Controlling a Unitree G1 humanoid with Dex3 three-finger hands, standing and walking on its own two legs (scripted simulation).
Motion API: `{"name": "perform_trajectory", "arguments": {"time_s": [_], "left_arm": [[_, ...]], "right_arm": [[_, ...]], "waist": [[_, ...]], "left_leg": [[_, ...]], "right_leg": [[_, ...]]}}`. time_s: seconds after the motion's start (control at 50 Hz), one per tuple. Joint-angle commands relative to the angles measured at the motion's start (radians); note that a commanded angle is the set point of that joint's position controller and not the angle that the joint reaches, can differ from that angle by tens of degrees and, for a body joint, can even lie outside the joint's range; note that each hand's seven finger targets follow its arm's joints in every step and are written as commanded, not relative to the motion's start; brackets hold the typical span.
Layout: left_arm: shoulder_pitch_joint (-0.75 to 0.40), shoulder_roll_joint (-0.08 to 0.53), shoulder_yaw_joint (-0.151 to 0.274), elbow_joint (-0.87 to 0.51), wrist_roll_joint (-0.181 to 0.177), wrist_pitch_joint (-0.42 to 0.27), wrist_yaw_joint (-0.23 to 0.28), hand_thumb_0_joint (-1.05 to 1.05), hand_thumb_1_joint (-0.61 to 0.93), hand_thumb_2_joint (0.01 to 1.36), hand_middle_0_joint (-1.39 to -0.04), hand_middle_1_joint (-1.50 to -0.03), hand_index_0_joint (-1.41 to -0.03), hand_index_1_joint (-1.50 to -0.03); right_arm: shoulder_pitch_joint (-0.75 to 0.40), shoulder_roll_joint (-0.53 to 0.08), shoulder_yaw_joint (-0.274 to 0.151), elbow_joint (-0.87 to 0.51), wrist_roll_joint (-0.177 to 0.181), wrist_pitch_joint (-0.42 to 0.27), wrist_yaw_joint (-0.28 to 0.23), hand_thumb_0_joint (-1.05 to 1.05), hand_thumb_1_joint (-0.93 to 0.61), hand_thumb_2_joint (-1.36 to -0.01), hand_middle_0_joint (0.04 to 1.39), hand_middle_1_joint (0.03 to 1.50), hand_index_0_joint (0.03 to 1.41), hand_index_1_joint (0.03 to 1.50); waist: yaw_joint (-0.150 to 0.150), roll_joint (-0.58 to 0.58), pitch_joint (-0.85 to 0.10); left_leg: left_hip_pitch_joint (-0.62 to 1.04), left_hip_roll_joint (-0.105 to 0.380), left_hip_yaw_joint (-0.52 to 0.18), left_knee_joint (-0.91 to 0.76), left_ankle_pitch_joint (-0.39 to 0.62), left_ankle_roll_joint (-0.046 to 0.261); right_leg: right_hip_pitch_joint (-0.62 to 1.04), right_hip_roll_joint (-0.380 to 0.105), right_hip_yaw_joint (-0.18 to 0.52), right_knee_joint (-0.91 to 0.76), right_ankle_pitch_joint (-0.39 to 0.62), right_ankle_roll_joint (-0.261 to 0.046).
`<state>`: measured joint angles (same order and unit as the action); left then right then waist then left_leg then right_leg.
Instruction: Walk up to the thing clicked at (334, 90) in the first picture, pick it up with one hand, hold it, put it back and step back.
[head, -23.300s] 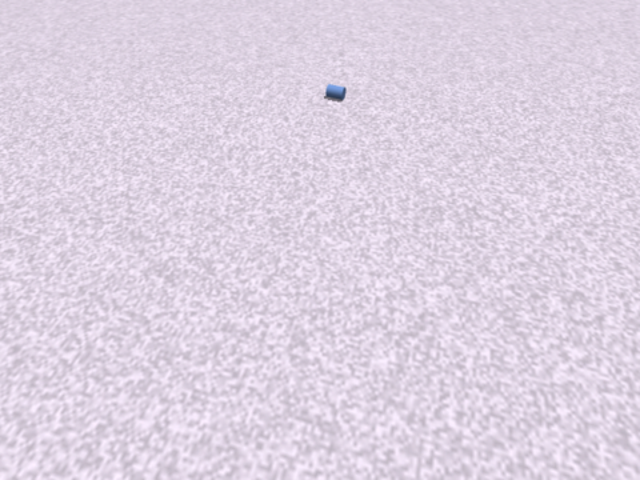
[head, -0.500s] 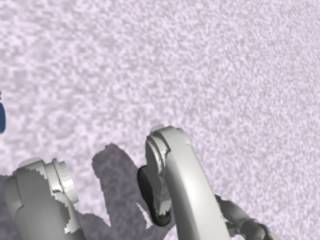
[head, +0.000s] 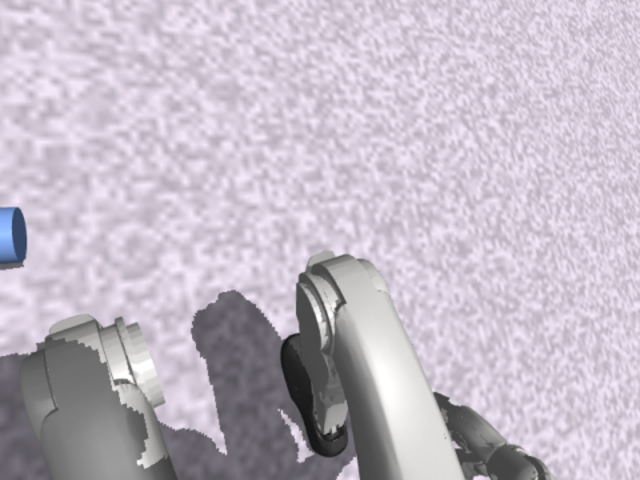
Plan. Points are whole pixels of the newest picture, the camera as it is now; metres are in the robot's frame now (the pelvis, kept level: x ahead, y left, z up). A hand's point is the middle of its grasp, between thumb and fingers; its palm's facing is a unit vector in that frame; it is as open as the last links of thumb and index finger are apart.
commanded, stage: go down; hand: left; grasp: from above
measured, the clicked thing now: out of the picture +0.44 +0.32 -0.26
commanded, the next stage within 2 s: approach in 0.34 s
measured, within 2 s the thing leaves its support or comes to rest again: neither
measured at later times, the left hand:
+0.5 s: hand out of the picture +0.42 +0.33 -0.12, palm faces -0.44 +0.00 -0.90, open 14.1 cm
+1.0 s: hand out of the picture +0.40 +0.30 -0.17, palm faces -0.49 -0.03 -0.87, open 14.0 cm
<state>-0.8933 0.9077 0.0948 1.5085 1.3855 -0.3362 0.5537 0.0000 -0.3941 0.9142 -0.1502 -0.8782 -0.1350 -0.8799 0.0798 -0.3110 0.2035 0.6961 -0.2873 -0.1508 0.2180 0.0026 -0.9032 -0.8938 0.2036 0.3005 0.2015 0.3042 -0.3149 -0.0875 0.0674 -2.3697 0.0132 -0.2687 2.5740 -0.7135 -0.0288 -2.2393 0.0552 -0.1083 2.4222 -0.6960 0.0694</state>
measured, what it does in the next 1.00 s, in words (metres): stands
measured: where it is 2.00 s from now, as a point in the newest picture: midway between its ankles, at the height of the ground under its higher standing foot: (242, 452)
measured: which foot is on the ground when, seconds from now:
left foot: down 0.00-1.00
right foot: down 0.00-1.00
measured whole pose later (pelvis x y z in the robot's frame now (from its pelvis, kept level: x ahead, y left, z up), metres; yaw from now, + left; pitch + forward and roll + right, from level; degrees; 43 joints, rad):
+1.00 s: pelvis -0.01 -0.01 +0.01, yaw +4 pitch +28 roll -9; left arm -0.92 0.86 0.03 1.49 1.47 -0.54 0.47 0.00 -0.46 0.99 -0.07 -0.94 -0.07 -0.93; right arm 0.11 -0.29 0.14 0.73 -0.23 0.00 0.12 0.00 -0.89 -0.89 0.20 0.30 0.20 0.30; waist -0.28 -0.08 0.03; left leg -2.35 0.00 -0.21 2.49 -0.64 -0.04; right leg -2.24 0.03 -0.07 2.39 -0.66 0.05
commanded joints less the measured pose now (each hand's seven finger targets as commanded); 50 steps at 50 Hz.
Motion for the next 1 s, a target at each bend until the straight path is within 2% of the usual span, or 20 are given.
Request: {"name": "perform_trajectory", "arguments": {"time_s": [0.0,0.02,0.08,0.1,0.16,0.18,0.2,0.22,0.24,0.26,0.28,0.38,0.4,0.42,0.5,0.64,0.7,0.78,0.88,0.98], "left_arm": [[-0.225,0.227,0.044,-0.157,-0.039,0.018,-0.019,0.0,-0.482,0.974,-0.05,-0.959,-0.048,-0.959],[-0.223,0.19,0.021,-0.187,-0.04,0.017,-0.04,0.0,-0.535,1.054,-0.053,-0.969,-0.032,-0.99],[-0.223,0.191,0.033,-0.204,-0.06,0.014,-0.094,0.0,-0.466,0.964,-0.051,-0.973,-0.058,-0.964],[-0.231,0.166,0.02,-0.219,-0.062,0.008,-0.113,0.0,-0.525,1.044,-0.051,-0.974,-0.035,-0.989],[-0.252,0.156,0.001,-0.309,-0.083,-0.021,-0.163,0.0,-0.463,0.97,-0.057,-0.96,-0.062,-0.954],[-0.241,0.188,0.021,-0.315,-0.077,-0.03,-0.173,0.0,-0.52,1.05,-0.052,-0.971,-0.039,-0.984],[-0.252,0.182,0.016,-0.356,-0.079,-0.042,-0.184,0.0,-0.451,0.97,-0.057,-0.953,-0.064,-0.945],[-0.26,0.191,0.02,-0.367,-0.075,-0.053,-0.192,0.0,-0.519,1.05,-0.053,-0.955,-0.038,-0.97],[-0.268,0.186,0.018,-0.393,-0.076,-0.065,-0.195,0.0,-0.454,0.97,-0.059,-0.95,-0.064,-0.944],[-0.244,0.189,0.021,-0.355,-0.07,-0.068,-0.197,0.0,-0.519,1.05,-0.053,-0.942,-0.036,-0.959],[-0.257,0.172,0.009,-0.385,-0.068,-0.076,-0.2,0.0,-0.463,0.976,-0.059,-0.928,-0.058,-0.928],[-0.29,0.188,0.022,-0.385,-0.055,-0.097,-0.201,0.0,-0.52,1.056,-0.052,-0.941,-0.033,-0.959],[-0.272,0.169,0.004,-0.365,-0.05,-0.094,-0.2,0.0,-0.464,0.981,-0.053,-0.931,-0.053,-0.929],[-0.28,0.155,-0.006,-0.364,-0.053,-0.092,-0.2,0.0,-0.526,1.061,-0.054,-0.935,-0.032,-0.957],[-0.292,0.144,-0.025,-0.379,-0.059,-0.076,-0.212,0.0,-0.526,1.059,-0.054,-0.939,-0.034,-0.959],[-0.28,0.055,-0.089,-0.299,-0.092,-0.059,-0.256,0.0,-0.48,0.996,-0.071,-0.933,-0.068,-0.936],[-0.289,0.074,-0.085,-0.253,-0.089,-0.087,-0.258,0.0,-0.477,0.997,-0.062,-0.937,-0.063,-0.935],[-0.301,0.105,-0.068,-0.158,-0.059,-0.153,-0.217,0.0,-0.471,1.018,-0.065,-0.952,-0.065,-0.951],[-0.386,0.219,-0.004,-0.173,0.031,-0.226,-0.085,0.0,-0.472,0.98,-0.047,-0.946,-0.058,-0.933],[-0.35,0.218,0.005,-0.188,0.074,-0.169,0.057,0.0,-0.494,0.975,-0.047,-0.909,-0.051,-0.904]], "right_arm": [[0.163,-0.308,-0.137,-0.018,0.026,0.01,-0.011,0.0,-0.892,-0.894,0.2,0.3,0.2,0.3],[0.165,-0.303,-0.144,-0.023,0.034,0.017,-0.013,0.0,-0.898,-0.895,0.2,0.3,0.2,0.3],[0.208,-0.305,-0.17,-0.012,0.053,0.038,-0.022,0.0,-0.892,-0.894,0.2,0.3,0.2,0.3],[0.207,-0.307,-0.176,-0.023,0.063,0.044,-0.027,0.0,-0.898,-0.894,0.2,0.3,0.2,0.3],[0.201,-0.298,-0.182,-0.051,0.088,0.064,-0.039,0.0,-0.892,-0.893,0.2,0.3,0.2,0.3],[0.223,-0.301,-0.189,-0.035,0.092,0.075,-0.044,0.0,-0.897,-0.893,0.2,0.3,0.2,0.3],[0.213,-0.296,-0.194,-0.048,0.098,0.083,-0.049,0.0,-0.889,-0.892,0.2,0.3,0.2,0.3],[0.218,-0.294,-0.197,-0.046,0.102,0.093,-0.055,0.0,-0.894,-0.892,0.2,0.3,0.2,0.3],[0.215,-0.285,-0.195,-0.056,0.104,0.102,-0.058,0.0,-0.889,-0.892,0.2,0.3,0.2,0.3],[0.21,-0.284,-0.196,-0.053,0.108,0.107,-0.063,0.0,-0.893,-0.891,0.201,0.3,0.2,0.3],[0.211,-0.271,-0.191,-0.05,0.11,0.114,-0.066,0.0,-0.888,-0.891,0.2,0.3,0.2,0.3],[0.213,-0.265,-0.196,-0.038,0.119,0.138,-0.085,0.0,-0.891,-0.89,0.2,0.3,0.2,0.3],[0.212,-0.253,-0.191,-0.036,0.12,0.14,-0.085,0.0,-0.885,-0.89,0.2,0.3,0.2,0.3],[0.211,-0.248,-0.196,-0.032,0.123,0.143,-0.087,0.0,-0.891,-0.891,0.2,0.3,0.2,0.3],[0.216,-0.238,-0.206,-0.02,0.132,0.148,-0.097,0.0,-0.892,-0.891,0.2,0.3,0.2,0.3],[0.23,-0.23,-0.207,-0.006,0.145,0.156,-0.11,0.0,-0.89,-0.89,0.2,0.3,0.2,0.3],[0.216,-0.231,-0.191,-0.008,0.138,0.157,-0.117,0.0,-0.887,-0.888,0.2,0.3,0.2,0.3],[0.199,-0.233,-0.156,-0.007,0.112,0.155,-0.118,0.0,-0.886,-0.887,0.2,0.3,0.2,0.3],[0.185,-0.25,-0.139,0.007,0.073,0.151,-0.116,0.0,-0.885,-0.886,0.2,0.3,0.2,0.3],[0.148,-0.26,-0.164,0.043,0.025,0.136,-0.115,0.0,-0.886,-0.886,0.2,0.3,0.2,0.3]], "waist": [[0.011,0.504,-0.664],[0.014,0.518,-0.682],[0.001,0.438,-0.65],[-0.001,0.415,-0.632],[0.025,0.414,-0.666],[0.027,0.422,-0.679],[0.04,0.422,-0.698],[0.044,0.429,-0.722],[0.052,0.446,-0.734],[0.057,0.413,-0.716],[0.062,0.411,-0.721],[0.078,0.42,-0.712],[0.079,0.421,-0.699],[0.079,0.414,-0.703],[0.086,0.399,-0.732],[0.048,0.313,-0.664],[0.041,0.26,-0.618],[0.028,0.276,-0.586],[0.039,0.4,-0.699],[0.047,0.473,-0.739]], "left_leg": [[0.537,0.0,0.149,-0.302,0.222,0.024],[0.541,-0.004,0.151,-0.311,0.23,0.026],[0.493,-0.006,0.161,-0.298,0.208,0.038],[0.489,-0.012,0.161,-0.303,0.198,0.039],[0.508,-0.017,0.164,-0.322,0.187,0.037],[0.526,-0.013,0.165,-0.326,0.201,0.037],[0.535,-0.016,0.166,-0.329,0.204,0.035],[0.539,-0.014,0.167,-0.327,0.2,0.035],[0.548,-0.015,0.172,-0.334,0.206,0.033],[0.539,-0.015,0.175,-0.326,0.207,0.036],[0.537,-0.016,0.178,-0.332,0.209,0.036],[0.559,-0.025,0.181,-0.365,0.177,0.036],[0.551,-0.026,0.185,-0.376,0.162,0.038],[0.551,-0.024,0.19,-0.386,0.153,0.042],[0.564,-0.028,0.2,-0.404,0.152,0.048],[0.527,-0.032,0.198,-0.415,0.134,0.056],[0.482,-0.033,0.195,-0.393,0.124,0.059],[0.471,-0.034,0.189,-0.367,0.117,0.051],[0.576,-0.027,0.187,-0.358,0.148,0.038],[0.621,-0.019,0.202,-0.355,0.171,0.026]], "right_leg": [[0.266,0.023,-0.13,-0.205,0.259,-0.1],[0.277,0.02,-0.125,-0.209,0.267,-0.1],[0.289,0.016,-0.108,-0.244,0.257,-0.096],[0.268,0.012,-0.112,-0.254,0.242,-0.1],[0.277,0.005,-0.105,-0.278,0.21,-0.104],[0.292,0.004,-0.103,-0.274,0.226,-0.101],[0.289,0.003,-0.099,-0.276,0.222,-0.104],[0.295,0.003,-0.095,-0.28,0.218,-0.106],[0.306,0.001,-0.09,-0.283,0.22,-0.106],[0.299,0.001,-0.086,-0.29,0.22,-0.106],[0.302,0.002,-0.085,-0.29,0.22,-0.105],[0.249,-0.004,-0.088,-0.298,0.178,-0.111],[0.255,-0.004,-0.082,-0.306,0.167,-0.111],[0.258,-0.005,-0.077,-0.311,0.166,-0.106],[0.272,-0.009,-0.062,-0.334,0.17,-0.104],[0.263,-0.014,-0.061,-0.358,0.158,-0.101],[0.251,-0.012,-0.06,-0.363,0.133,-0.102],[0.245,-0.008,-0.064,-0.328,0.108,-0.105],[0.248,0.0,-0.064,-0.274,0.138,-0.105],[0.213,0.004,-0.071,-0.251,0.152,-0.106]]}}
